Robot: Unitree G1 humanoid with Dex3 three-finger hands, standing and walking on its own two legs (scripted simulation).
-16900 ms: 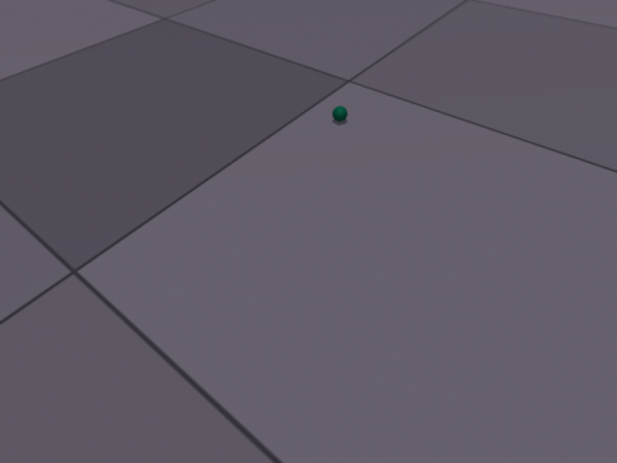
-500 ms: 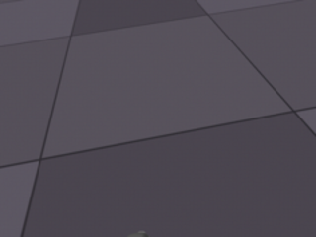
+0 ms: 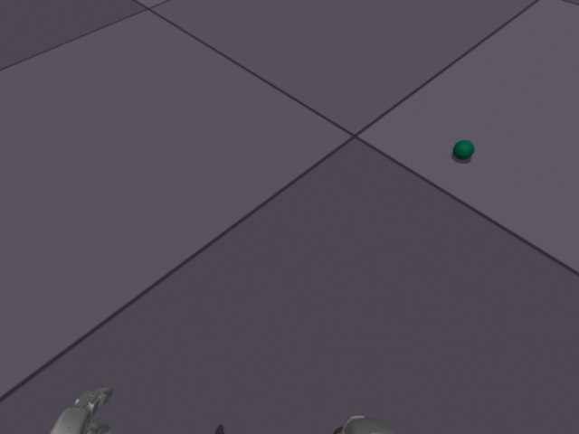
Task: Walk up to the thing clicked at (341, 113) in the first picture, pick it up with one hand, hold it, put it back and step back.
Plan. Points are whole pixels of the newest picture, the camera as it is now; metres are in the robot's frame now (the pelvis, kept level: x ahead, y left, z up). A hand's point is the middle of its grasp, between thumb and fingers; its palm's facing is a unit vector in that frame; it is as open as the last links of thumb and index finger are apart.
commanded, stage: walk up
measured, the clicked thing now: (463, 149) +1.23 -0.86 -0.71
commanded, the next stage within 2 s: stand in 1.84 s
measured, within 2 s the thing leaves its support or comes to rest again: neither
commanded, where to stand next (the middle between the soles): +0.08 +0.01 m, yaw -46 degrees
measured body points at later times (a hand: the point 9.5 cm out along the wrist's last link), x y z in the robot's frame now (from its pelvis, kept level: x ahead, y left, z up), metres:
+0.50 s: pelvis +0.03 +0.04 -0.01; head +0.10 +0.04 +0.43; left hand +0.27 +0.29 -0.12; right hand +0.01 -0.29 -0.10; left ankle +0.12 +0.16 -0.72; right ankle -0.02 -0.09 -0.65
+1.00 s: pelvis +0.01 +0.04 -0.02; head +0.04 +0.02 +0.43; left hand +0.29 +0.24 -0.12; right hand -0.12 -0.25 -0.13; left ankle +0.11 +0.13 -0.72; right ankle -0.06 -0.08 -0.69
